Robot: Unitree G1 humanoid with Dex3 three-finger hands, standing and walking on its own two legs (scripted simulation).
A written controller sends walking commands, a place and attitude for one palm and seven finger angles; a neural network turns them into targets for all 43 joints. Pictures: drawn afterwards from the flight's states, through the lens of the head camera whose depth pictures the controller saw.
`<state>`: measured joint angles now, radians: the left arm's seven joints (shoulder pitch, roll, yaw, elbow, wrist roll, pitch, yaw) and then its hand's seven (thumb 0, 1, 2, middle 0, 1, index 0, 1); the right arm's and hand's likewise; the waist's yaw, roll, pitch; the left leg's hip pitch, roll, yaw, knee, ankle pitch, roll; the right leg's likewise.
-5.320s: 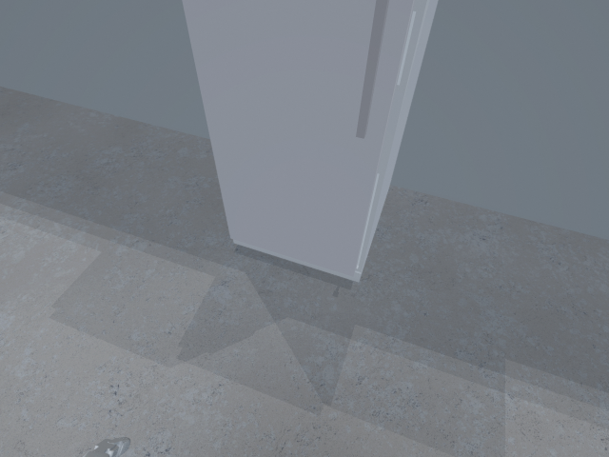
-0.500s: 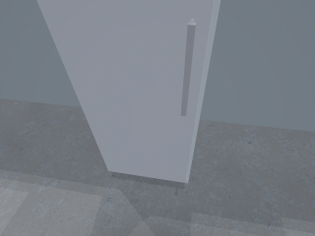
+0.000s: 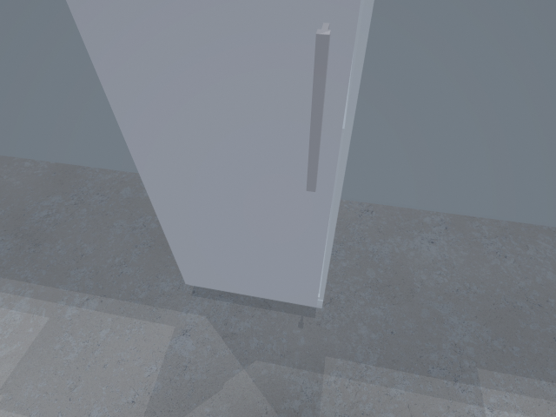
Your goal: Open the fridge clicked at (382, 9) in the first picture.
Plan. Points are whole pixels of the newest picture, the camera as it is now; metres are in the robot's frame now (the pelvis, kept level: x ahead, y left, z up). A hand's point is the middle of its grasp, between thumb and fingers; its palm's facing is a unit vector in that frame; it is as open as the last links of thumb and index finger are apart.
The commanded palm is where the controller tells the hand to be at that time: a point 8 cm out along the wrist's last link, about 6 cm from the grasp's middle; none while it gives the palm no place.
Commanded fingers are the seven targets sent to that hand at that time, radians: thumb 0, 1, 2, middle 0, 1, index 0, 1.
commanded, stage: come to a stop and stand still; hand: right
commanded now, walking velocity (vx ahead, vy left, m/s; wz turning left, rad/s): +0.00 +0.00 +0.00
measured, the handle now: (317, 119) +0.61 -0.04 +0.13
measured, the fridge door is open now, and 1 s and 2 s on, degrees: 0 0 0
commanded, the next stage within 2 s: look again from close up in 0.64 s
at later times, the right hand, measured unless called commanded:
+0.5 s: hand out of the picture +0.07 -0.28 -0.17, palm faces -0.07 +0.96 -0.29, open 7.4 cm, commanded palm none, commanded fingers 0.00 -0.90 -0.90 0.20 0.30 0.20 0.30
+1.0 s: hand out of the picture +0.02 -0.27 -0.16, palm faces -0.05 +0.95 -0.30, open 7.4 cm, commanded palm none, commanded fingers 0.00 -0.90 -0.90 0.20 0.30 0.20 0.30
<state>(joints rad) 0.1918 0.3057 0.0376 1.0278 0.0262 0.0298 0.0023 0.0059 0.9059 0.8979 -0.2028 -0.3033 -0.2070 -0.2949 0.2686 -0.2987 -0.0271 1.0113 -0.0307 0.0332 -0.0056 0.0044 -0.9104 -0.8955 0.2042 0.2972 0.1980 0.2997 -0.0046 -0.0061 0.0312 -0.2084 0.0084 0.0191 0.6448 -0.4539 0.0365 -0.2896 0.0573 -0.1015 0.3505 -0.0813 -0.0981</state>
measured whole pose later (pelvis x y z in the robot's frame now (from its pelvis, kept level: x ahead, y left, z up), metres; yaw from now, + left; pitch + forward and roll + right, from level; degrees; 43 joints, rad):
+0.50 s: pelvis -0.02 -0.05 +0.00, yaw +2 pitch -1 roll +0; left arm 0.15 0.27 0.01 1.08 0.01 -0.01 0.01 0.01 0.91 0.90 -0.20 -0.30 -0.21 -0.29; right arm 0.14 -0.33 -0.01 1.04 -0.03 0.01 -0.01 0.00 -0.91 -0.90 0.20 0.30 0.20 0.30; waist 0.00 0.05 0.07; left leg -0.14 0.07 -0.03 0.40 -0.26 0.00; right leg -0.21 0.09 -0.07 0.35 -0.12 -0.10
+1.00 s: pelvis +0.00 -0.03 +0.01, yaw +1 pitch -1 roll +0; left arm 0.12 0.32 0.02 1.11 0.01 -0.01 0.00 0.01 0.91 0.90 -0.20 -0.30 -0.21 -0.29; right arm 0.23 -0.32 0.00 1.11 -0.03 0.00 -0.01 0.00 -0.91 -0.90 0.20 0.30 0.20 0.30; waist -0.01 0.02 0.04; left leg -0.08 0.06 0.00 0.33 -0.23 -0.05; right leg -0.17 0.08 -0.04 0.29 -0.11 -0.08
